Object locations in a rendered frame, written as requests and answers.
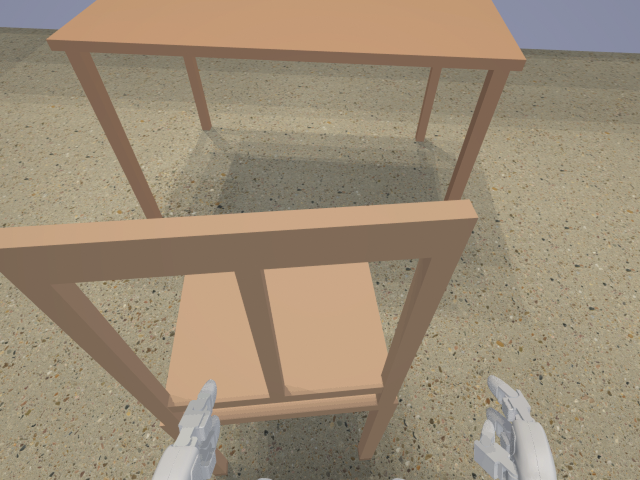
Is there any chair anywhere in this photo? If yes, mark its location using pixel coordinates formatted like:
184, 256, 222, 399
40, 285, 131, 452
0, 199, 478, 476

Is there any right robot hand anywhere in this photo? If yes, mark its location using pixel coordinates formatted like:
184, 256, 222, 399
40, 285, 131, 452
474, 375, 557, 480

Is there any table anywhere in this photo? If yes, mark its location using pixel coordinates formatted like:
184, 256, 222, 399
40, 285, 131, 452
46, 0, 526, 219

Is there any left robot hand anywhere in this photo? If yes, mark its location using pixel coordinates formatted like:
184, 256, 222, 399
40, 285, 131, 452
151, 379, 220, 480

